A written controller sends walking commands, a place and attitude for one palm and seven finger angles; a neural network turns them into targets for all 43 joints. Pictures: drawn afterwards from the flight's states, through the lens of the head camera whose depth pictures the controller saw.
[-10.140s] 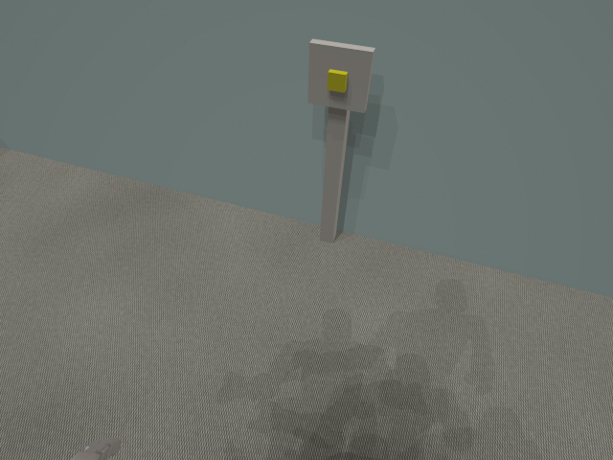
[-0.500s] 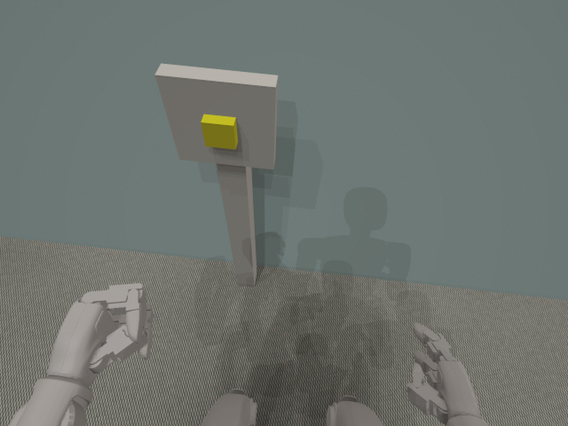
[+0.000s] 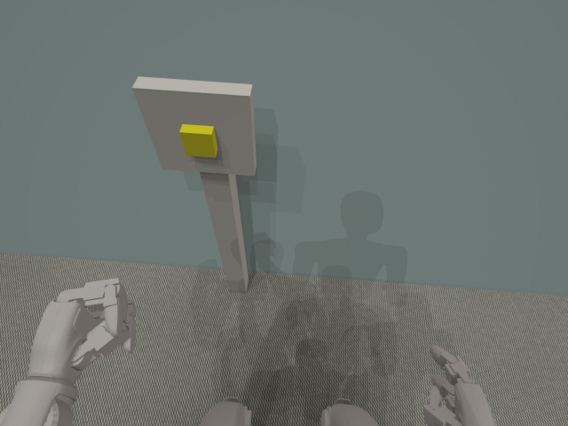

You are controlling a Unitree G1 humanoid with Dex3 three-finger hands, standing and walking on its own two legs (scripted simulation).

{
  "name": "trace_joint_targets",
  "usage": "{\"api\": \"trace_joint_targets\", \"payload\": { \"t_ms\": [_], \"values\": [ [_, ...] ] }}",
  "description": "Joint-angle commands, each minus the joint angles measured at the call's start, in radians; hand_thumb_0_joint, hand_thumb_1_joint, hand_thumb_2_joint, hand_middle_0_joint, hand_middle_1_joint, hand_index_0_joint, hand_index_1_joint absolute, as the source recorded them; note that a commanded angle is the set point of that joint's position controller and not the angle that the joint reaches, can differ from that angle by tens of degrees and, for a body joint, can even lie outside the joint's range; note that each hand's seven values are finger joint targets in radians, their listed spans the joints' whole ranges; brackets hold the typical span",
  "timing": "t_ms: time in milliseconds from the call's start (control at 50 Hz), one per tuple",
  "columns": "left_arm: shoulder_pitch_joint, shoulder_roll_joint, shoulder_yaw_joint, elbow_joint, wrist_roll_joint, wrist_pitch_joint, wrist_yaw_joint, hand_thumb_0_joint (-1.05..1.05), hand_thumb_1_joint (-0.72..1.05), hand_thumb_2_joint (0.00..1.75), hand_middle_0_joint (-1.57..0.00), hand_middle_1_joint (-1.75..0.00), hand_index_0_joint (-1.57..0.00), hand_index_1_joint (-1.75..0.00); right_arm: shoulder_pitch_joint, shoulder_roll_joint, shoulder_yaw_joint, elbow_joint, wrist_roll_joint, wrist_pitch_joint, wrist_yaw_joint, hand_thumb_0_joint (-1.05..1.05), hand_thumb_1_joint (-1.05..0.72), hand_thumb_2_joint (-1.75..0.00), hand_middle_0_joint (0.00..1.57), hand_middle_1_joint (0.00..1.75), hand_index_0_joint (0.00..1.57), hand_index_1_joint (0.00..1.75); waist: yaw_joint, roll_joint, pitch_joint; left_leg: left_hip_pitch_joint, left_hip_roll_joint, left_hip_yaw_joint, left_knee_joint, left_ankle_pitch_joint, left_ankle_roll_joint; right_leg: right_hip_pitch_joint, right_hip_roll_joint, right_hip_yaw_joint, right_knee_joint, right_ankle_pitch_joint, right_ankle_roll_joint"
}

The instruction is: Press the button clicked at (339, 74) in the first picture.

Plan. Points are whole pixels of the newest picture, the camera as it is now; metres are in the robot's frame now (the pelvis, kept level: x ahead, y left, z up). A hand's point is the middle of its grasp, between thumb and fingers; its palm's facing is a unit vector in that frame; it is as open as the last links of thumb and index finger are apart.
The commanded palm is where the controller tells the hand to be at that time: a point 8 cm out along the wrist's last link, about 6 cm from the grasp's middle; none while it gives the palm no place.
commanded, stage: raise the hand and make a fist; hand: left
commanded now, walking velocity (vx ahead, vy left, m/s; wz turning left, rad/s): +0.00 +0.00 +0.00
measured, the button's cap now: (199, 139) +0.55 +0.17 +0.06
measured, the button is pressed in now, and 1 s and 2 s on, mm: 0 0 0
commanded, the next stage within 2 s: aim a knuckle at the button in 0.10 s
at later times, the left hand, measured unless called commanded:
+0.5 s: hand (154, 299) +0.27 +0.19 +0.04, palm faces -0.10 -0.99 -0.03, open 3.1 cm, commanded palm +0.26 +0.24 +0.05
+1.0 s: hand (187, 232) +0.37 +0.16 +0.04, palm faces -0.05 -1.00 -0.03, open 3.1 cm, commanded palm +0.36 +0.22 +0.04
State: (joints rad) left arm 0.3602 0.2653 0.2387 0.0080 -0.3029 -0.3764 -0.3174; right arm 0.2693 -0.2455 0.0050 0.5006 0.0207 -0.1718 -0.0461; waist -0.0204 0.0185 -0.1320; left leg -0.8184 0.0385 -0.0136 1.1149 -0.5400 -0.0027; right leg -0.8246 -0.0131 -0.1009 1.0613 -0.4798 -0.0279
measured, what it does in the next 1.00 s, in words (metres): stands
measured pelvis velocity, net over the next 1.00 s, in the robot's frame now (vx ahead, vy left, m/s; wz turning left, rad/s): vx -0.01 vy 0.01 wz -0.02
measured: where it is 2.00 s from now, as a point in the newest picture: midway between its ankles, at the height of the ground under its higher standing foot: outside the picture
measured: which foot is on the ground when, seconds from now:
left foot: down 0.00-1.00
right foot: down 0.00-1.00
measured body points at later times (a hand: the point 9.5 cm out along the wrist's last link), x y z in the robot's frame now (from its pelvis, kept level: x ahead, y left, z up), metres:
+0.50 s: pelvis -0.01 +0.01 -0.01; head +0.07 +0.01 +0.44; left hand +0.27 +0.24 +0.04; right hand +0.16 -0.23 -0.09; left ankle +0.00 +0.12 -0.66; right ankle +0.02 -0.11 -0.66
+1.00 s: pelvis -0.01 +0.01 -0.01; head +0.09 +0.01 +0.43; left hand +0.37 +0.22 +0.04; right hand +0.12 -0.24 -0.11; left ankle +0.00 +0.12 -0.66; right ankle +0.02 -0.11 -0.66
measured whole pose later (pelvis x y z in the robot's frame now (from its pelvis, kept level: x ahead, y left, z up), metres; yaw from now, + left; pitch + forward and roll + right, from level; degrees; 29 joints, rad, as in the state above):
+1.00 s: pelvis -0.01 +0.01 -0.01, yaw -1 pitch +18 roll -1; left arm -0.28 0.25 0.19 0.48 -0.17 -0.37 -0.18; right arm 0.26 -0.24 0.02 0.58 0.00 -0.10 -0.03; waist -0.06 0.01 -0.13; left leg -0.93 0.03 0.01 1.14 -0.54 0.01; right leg -0.95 -0.02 -0.07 1.10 -0.47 -0.02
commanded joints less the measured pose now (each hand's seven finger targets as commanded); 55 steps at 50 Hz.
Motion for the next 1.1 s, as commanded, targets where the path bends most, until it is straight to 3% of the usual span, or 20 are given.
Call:
{"api": "trace_joint_targets", "payload": {
  "t_ms": [0, 140, 180, 240, 320, 340, 380, 420, 460, 520, 560, 600, 660, 740, 780, 860, 960, 1020, 1060, 1080],
  "values": [
    [-0.039, 0.121, 0.052, -0.151, -0.010, -0.063, -0.010, 0.00, 0.90, 0.90, -1.30, -1.50, -1.30, -1.50, -0.045, -0.127, -0.048, -0.153, 0.012, -0.053, -0.004, 0.00, -0.90, -0.90, 0.20, 0.30, 0.20, 0.30, 0.003, 0.033, -0.171, 0.049, -0.050, -0.002, -0.154, 0.233, 0.021, 0.176, 0.019, 0.081, -0.177, 0.122, 0.008],
    [-0.070, 0.173, 0.089, -0.194, -0.024, -0.062, -0.024, 0.00, 0.90, 0.90, -1.30, -1.50, -1.30, -1.50, -0.049, -0.127, -0.041, -0.161, 0.009, -0.055, -0.013, 0.00, -0.90, -0.90, 0.20, 0.30, 0.20, 0.30, 0.012, 0.028, -0.204, 0.061, -0.048, -0.008, -0.154, 0.247, 0.026, 0.204, 0.024, 0.088, -0.175, 0.131, 0.004],
    [-0.067, 0.153, 0.089, -0.185, -0.030, -0.068, -0.018, 0.00, 0.90, 0.90, -1.30, -1.50, -1.30, -1.50, -0.053, -0.119, -0.039, -0.158, 0.010, -0.056, -0.013, 0.00, -0.90, -0.90, 0.20, 0.30, 0.20, 0.30, 0.013, 0.025, -0.189, 0.050, -0.050, -0.006, -0.156, 0.234, 0.023, 0.207, 0.019, 0.091, -0.182, 0.112, 0.007],
    [-0.199, 0.133, 0.050, -0.150, -0.025, -0.083, -0.010, 0.00, 0.90, 0.90, -1.30, -1.50, -1.30, -1.50, -0.046, -0.129, -0.029, -0.138, 0.005, -0.063, -0.016, 0.00, -0.90, -0.90, 0.20, 0.30, 0.20, 0.30, -0.023, 0.005, -0.148, 0.021, -0.045, -0.015, -0.130, 0.200, 0.025, 0.139, 0.025, 0.086, -0.170, 0.069, 0.008],
    [-0.285, 0.126, 0.025, -0.071, -0.004, -0.075, -0.022, 0.00, 0.90, 0.90, -1.30, -1.50, -1.30, -1.50, -0.037, -0.142, -0.030, -0.121, 0.009, -0.077, -0.018, 0.00, -0.90, -0.90, 0.20, 0.30, 0.20, 0.30, -0.027, 0.023, -0.170, 0.022, -0.044, -0.019, -0.129, 0.174, 0.024, 0.108, 0.020, 0.084, -0.160, 0.047, 0.007],
    [-0.320, 0.111, -0.012, -0.073, 0.004, -0.067, -0.030, 0.00, 0.90, 0.90, -1.30, -1.50, -1.30, -1.50, -0.040, -0.147, -0.027, -0.124, 0.008, -0.079, -0.019, 0.00, -0.90, -0.90, 0.20, 0.30, 0.20, 0.30, -0.034, 0.023, -0.182, 0.027, -0.042, -0.023, -0.129, 0.180, 0.027, 0.101, 0.024, 0.075, -0.145, 0.059, 0.005],
    [-0.365, 0.123, -0.011, -0.083, 0.014, -0.049, -0.028, 0.00, 0.90, 0.90, -1.30, -1.50, -1.30, -1.50, -0.036, -0.147, -0.031, -0.120, 0.010, -0.082, -0.020, 0.00, -0.90, -0.90, 0.20, 0.30, 0.20, 0.30, -0.023, 0.068, -0.241, 0.067, -0.043, -0.023, -0.139, 0.218, 0.026, 0.120, 0.019, 0.071, -0.136, 0.114, 0.004],
    [-0.378, 0.136, 0.003, -0.086, 0.020, -0.030, -0.011, 0.00, 0.90, 0.90, -1.30, -1.50, -1.30, -1.50, -0.028, -0.148, -0.032, -0.122, 0.010, -0.082, -0.019, 0.00, -0.90, -0.90, 0.20, 0.30, 0.20, 0.30, -0.010, 0.075, -0.275, 0.091, -0.043, -0.026, -0.152, 0.261, 0.023, 0.142, 0.019, 0.060, -0.126, 0.165, 0.003],
    [-0.402, 0.159, 0.032, -0.073, 0.026, -0.018, 0.015, 0.00, 0.90, 0.90, -1.30, -1.50, -1.30, -1.50, -0.027, -0.146, -0.032, -0.120, 0.006, -0.072, -0.015, 0.00, -0.90, -0.90, 0.20, 0.30, 0.20, 0.30, -0.003, 0.051, -0.289, 0.089, -0.040, -0.028, -0.153, 0.289, 0.020, 0.147, 0.022, 0.053, -0.112, 0.194, 0.004],
    [-0.470, 0.129, 0.019, -0.032, 0.042, -0.010, 0.066, 0.00, 0.90, 0.90, -1.30, -1.50, -1.30, -1.50, -0.027, -0.139, -0.029, -0.113, 0.001, -0.059, -0.007, 0.00, -0.90, -0.90, 0.20, 0.30, 0.20, 0.30, -0.007, 0.041, -0.272, 0.079, -0.041, -0.026, -0.163, 0.282, 0.016, 0.137, 0.020, 0.045, -0.108, 0.193, 0.006],
    [-0.462, 0.129, 0.030, 0.001, 0.051, -0.010, 0.087, 0.00, 0.90, 0.90, -1.30, -1.50, -1.30, -1.50, -0.024, -0.138, -0.031, -0.117, -0.001, -0.045, 0.000, 0.00, -0.90, -0.90, 0.20, 0.30, 0.20, 0.30, 0.006, 0.035, -0.284, 0.078, -0.040, -0.024, -0.163, 0.306, 0.013, 0.146, 0.021, 0.045, -0.099, 0.217, 0.003],
    [-0.510, 0.091, -0.014, 0.028, 0.070, -0.011, 0.102, 0.00, 0.90, 0.90, -1.30, -1.50, -1.30, -1.50, -0.017, -0.138, -0.034, -0.109, -0.003, -0.036, 0.006, 0.00, -0.90, -0.90, 0.20, 0.30, 0.20, 0.30, -0.011, 0.045, -0.282, 0.084, -0.039, -0.017, -0.159, 0.307, 0.012, 0.125, 0.018, 0.044, -0.098, 0.228, 0.006],
    [-0.563, 0.088, -0.030, 0.085, 0.086, -0.013, 0.105, 0.00, 0.90, 0.90, -1.30, -1.50, -1.30, -1.50, -0.003, -0.146, -0.038, -0.103, -0.004, -0.018, 0.011, 0.00, -0.90, -0.90, 0.20, 0.30, 0.20, 0.30, -0.021, 0.004, -0.289, 0.069, -0.037, -0.018, -0.153, 0.305, 0.014, 0.123, 0.020, 0.046, -0.094, 0.232, 0.006],
    [-0.724, 0.121, -0.016, 0.146, 0.097, -0.024, 0.107, 0.00, 0.90, 0.90, -1.30, -1.50, -1.30, -1.50, 0.006, -0.151, -0.038, -0.078, -0.003, 0.000, 0.005, 0.00, -0.90, -0.90, 0.20, 0.30, 0.20, 0.30, -0.039, 0.000, -0.293, 0.050, -0.037, -0.013, -0.139, 0.278, 0.019, 0.118, 0.021, 0.061, -0.098, 0.221, 0.006],
    [-0.773, 0.102, -0.029, 0.137, 0.102, -0.040, 0.112, 0.00, 0.90, 0.90, -1.30, -1.50, -1.30, -1.50, 0.012, -0.144, -0.040, -0.073, -0.004, 0.003, 0.007, 0.00, -0.90, -0.90, 0.20, 0.30, 0.20, 0.30, -0.031, 0.053, -0.340, 0.096, -0.035, -0.016, -0.143, 0.321, 0.013, 0.113, 0.017, 0.057, -0.087, 0.250, 0.002],
    [-0.843, 0.132, 0.003, 0.196, 0.102, -0.061, 0.128, 0.00, 0.90, 0.90, -1.30, -1.50, -1.30, -1.50, 0.025, -0.144, -0.040, -0.048, -0.008, 0.016, 0.008, 0.00, -0.90, -0.90, 0.20, 0.30, 0.20, 0.30, -0.034, 0.024, -0.388, 0.094, -0.035, -0.012, -0.129, 0.352, 0.014, 0.140, 0.020, 0.066, -0.081, 0.292, 0.006],
    [-0.913, 0.111, -0.011, 0.333, 0.125, -0.060, 0.139, 0.00, 0.90, 0.90, -1.30, -1.50, -1.30, -1.50, 0.044, -0.142, -0.042, -0.024, -0.010, 0.041, 0.018, 0.00, -0.90, -0.90, 0.20, 0.30, 0.20, 0.30, -0.046, 0.037, -0.359, 0.070, -0.036, -0.004, -0.124, 0.354, 0.011, 0.116, 0.019, 0.065, -0.077, 0.308, 0.006],
    [-0.979, 0.130, 0.003, 0.401, 0.133, -0.057, 0.140, 0.00, 0.90, 0.90, -1.30, -1.50, -1.30, -1.50, 0.060, -0.148, -0.044, -0.015, -0.010, 0.058, 0.021, 0.00, -0.90, -0.90, 0.20, 0.30, 0.20, 0.30, -0.053, 0.023, -0.357, 0.052, -0.036, -0.003, -0.125, 0.333, 0.011, 0.116, 0.019, 0.068, -0.080, 0.300, 0.006],
    [-1.066, 0.113, -0.016, 0.435, 0.136, -0.065, 0.142, 0.00, 0.90, 0.90, -1.30, -1.50, -1.30, -1.50, 0.065, -0.147, -0.044, -0.007, -0.011, 0.066, 0.021, 0.00, -0.90, -0.90, 0.20, 0.30, 0.20, 0.30, -0.075, 0.002, -0.363, 0.042, -0.037, -0.003, -0.114, 0.324, 0.017, 0.104, 0.021, 0.072, -0.081, 0.299, 0.009],
    [-1.104, 0.139, 0.007, 0.455, 0.138, -0.072, 0.146, 0.00, 0.90, 0.90, -1.30, -1.50, -1.30, -1.50, 0.072, -0.149, -0.046, 0.001, -0.012, 0.069, 0.020, 0.00, -0.90, -0.90, 0.20, 0.30, 0.20, 0.30, -0.075, 0.008, -0.368, 0.037, -0.036, -0.004, -0.111, 0.312, 0.016, 0.101, 0.020, 0.075, -0.080, 0.288, 0.009]
  ]
}}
